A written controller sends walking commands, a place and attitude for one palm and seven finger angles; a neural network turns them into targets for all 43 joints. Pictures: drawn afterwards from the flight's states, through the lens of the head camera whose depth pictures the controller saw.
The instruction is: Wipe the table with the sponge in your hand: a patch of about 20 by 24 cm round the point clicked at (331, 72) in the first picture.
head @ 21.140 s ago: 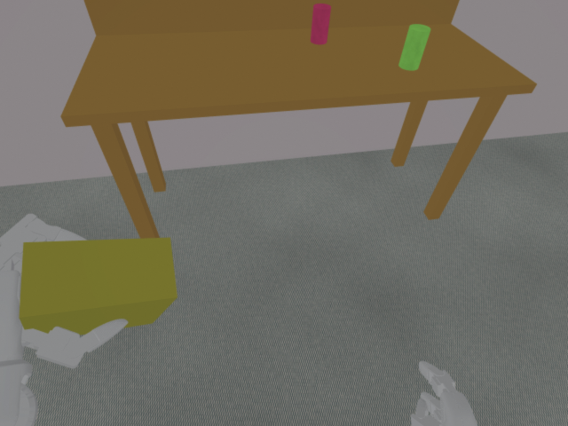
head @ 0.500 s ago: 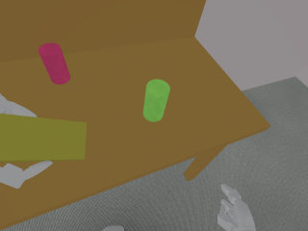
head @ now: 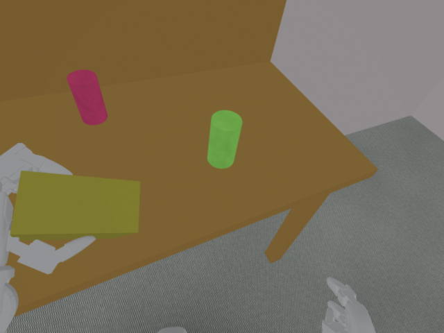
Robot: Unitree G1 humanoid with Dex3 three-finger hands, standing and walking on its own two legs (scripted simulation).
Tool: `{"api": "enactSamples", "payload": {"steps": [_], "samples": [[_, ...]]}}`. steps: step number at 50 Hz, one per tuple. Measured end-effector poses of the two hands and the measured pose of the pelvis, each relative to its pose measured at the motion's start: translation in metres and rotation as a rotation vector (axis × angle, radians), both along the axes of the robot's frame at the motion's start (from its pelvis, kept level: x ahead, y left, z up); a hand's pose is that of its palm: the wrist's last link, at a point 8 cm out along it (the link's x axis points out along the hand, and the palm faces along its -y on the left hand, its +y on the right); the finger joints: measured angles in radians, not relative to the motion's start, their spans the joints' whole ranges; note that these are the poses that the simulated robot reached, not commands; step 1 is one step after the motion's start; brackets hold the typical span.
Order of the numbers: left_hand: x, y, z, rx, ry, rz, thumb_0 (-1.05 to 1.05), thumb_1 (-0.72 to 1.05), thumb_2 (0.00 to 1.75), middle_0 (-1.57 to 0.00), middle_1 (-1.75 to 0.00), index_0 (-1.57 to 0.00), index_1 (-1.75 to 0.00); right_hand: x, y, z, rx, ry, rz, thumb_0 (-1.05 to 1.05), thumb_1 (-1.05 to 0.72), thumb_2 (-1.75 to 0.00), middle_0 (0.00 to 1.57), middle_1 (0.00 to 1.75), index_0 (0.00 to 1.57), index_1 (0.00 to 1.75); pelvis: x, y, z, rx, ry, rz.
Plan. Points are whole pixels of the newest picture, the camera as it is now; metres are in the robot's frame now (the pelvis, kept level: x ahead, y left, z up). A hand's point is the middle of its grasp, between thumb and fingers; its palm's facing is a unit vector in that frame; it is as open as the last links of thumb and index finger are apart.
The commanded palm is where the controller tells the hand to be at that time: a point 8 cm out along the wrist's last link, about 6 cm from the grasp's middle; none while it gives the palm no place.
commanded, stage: come to a stop and stand still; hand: left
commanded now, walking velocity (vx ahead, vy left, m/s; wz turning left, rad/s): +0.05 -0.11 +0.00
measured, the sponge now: (94, 212) +0.24 +0.21 +0.13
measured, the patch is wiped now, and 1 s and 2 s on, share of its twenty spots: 0.00 0.00 0.00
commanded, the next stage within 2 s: look again from close up in 0.92 s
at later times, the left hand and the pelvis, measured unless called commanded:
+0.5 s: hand (65, 193) +0.24 +0.23 +0.17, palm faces +0.39 -0.85 -0.37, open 10.6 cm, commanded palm +0.18 +0.27 +0.18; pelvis +0.03 -0.02 +0.01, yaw +1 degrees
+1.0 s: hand (90, 182) +0.27 +0.21 +0.17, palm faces +0.35 -0.85 -0.40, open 10.6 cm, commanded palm +0.21 +0.25 +0.18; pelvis +0.05 -0.03 +0.01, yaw +1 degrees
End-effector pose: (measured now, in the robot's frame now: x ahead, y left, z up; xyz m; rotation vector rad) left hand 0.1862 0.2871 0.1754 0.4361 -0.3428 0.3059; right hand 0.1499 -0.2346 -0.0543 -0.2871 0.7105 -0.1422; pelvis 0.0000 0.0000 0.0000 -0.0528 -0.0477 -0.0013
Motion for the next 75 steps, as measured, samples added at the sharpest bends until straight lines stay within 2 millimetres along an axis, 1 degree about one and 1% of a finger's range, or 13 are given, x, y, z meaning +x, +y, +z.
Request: {"api": "enactSamples", "payload": {"steps": [9, 19, 27, 35, 42, 51, 54, 56, 58, 63, 66, 70, 75], "samples": [[-0.005, 0.017, 0.009, 0.057, 0.02, 0.043, -0.01, -0.55, 1.01, -0.68, -1.32, -0.71, -1.3, -0.007, 0.015, -0.006, 0.056, 0.031, 0.009, 0.02, -0.9, -0.89, 0.21, 0.3, 0.2, 0.3, 0.008, 0.005, 0.005, 0.0, 0.015, 0.021], [0.005, 0.0, -0.002, -0.014, 0.05, 0.06, -0.01, -0.55, 1.01, -0.68, -1.32, -0.71, -1.3, 0.032, 0.027, 0.001, 0.086, -0.028, 0.091, 0.02, -0.9, -0.89, 0.21, 0.3, 0.2, 0.3, 0.019, -0.006, 0.009, 0.018, 0.019, 0.023], [0.022, -0.017, 0.008, -0.001, 0.041, 0.046, -0.01, -0.55, 1.01, -0.68, -1.32, -0.71, -1.3, 0.064, 0.01, 0.009, 0.082, -0.079, 0.095, 0.01, -0.9, -0.89, 0.21, 0.3, 0.2, 0.3, 0.034, -0.02, 0.01, 0.018, 0.038, 0.023], [0.037, -0.026, 0.002, -0.016, 0.099, 0.047, -0.01, -0.55, 1.01, -0.68, -1.32, -0.71, -1.3, 0.076, -0.016, 0.008, 0.054, -0.052, 0.046, 0.01, -0.9, -0.89, 0.21, 0.3, 0.2, 0.3, 0.049, -0.028, 0.01, 0.026, 0.047, 0.018], [0.045, -0.033, 0.005, -0.011, 0.105, 0.034, -0.01, -0.55, 1.01, -0.68, -1.32, -0.71, -1.3, 0.076, -0.027, 0.005, 0.05, -0.03, 0.017, 0.02, -0.9, -0.89, 0.21, 0.3, 0.2, 0.3, 0.055, -0.032, 0.01, 0.03, 0.047, 0.019], [0.041, -0.033, 0.006, -0.004, 0.119, 0.039, -0.01, -0.55, 1.01, -0.68, -1.32, -0.71, -1.3, 0.072, -0.023, 0.001, 0.072, -0.016, 0.013, 0.02, -0.9, -0.89, 0.21, 0.3, 0.2, 0.3, 0.054, -0.033, 0.01, 0.03, 0.047, 0.021], [0.049, -0.012, 0.026, 0.136, 0.038, 0.061, -0.01, -0.55, 1.01, -0.68, -1.32, -0.71, -1.3, 0.068, -0.018, -0.003, 0.052, 0.008, 0.074, 0.01, -0.91, -0.89, 0.2, 0.3, 0.2, 0.3, 0.046, -0.035, 0.009, 0.026, 0.054, 0.023], [0.053, 0.005, 0.035, 0.129, -0.016, 0.119, -0.01, -0.55, 1.01, -0.68, -1.32, -0.71, -1.3, 0.065, -0.015, -0.006, 0.064, 0.012, 0.083, 0.01, -0.9, -0.89, 0.21, 0.3, 0.2, 0.3, 0.04, -0.033, 0.008, 0.028, 0.05, 0.014], [0.052, 0.01, 0.037, 0.094, -0.035, 0.141, -0.01, -0.55, 1.01, -0.68, -1.32, -0.71, -1.3, 0.061, -0.013, -0.006, 0.083, -0.006, 0.072, 0.02, -0.9, -0.89, 0.21, 0.3, 0.2, 0.3, 0.037, -0.028, 0.008, 0.029, 0.044, 0.002], [0.038, -0.021, 0.013, 0.013, 0.049, 0.011, -0.01, -0.55, 1.01, -0.68, -1.32, -0.71, -1.31, 0.049, -0.007, -0.004, 0.107, -0.056, 0.021, 0.02, -0.9, -0.89, 0.21, 0.3, 0.2, 0.3, 0.034, -0.013, 0.007, 0.03, 0.03, -0.015], [0.028, -0.026, -0.005, -0.002, 0.117, -0.049, -0.01, -0.55, 1.01, -0.68, -1.32, -0.71, -1.3, 0.042, -0.002, -0.001, 0.09, -0.05, 0.002, 0.02, -0.9, -0.89, 0.21, 0.3, 0.2, 0.3, 0.032, -0.009, 0.007, 0.027, 0.027, -0.011], [0.02, -0.004, -0.014, 0.012, 0.136, -0.008, -0.01, -0.55, 1.01, -0.68, -1.32, -0.71, -1.3, 0.036, 0.006, 0.002, 0.052, -0.026, 0.016, 0.02, -0.9, -0.89, 0.21, 0.3, 0.2, 0.3, 0.027, -0.006, 0.007, 0.023, 0.026, 0.004], [0.015, 0.021, 0.001, 0.027, 0.04, 0.084, -0.01, -0.55, 1.01, -0.68, -1.32, -0.71, -1.3, 0.037, 0.018, 0.004, 0.034, -0.018, 0.067, 0.02, -0.9, -0.89, 0.21, 0.3, 0.2, 0.3, 0.022, -0.002, 0.007, 0.021, 0.028, 0.015]]}}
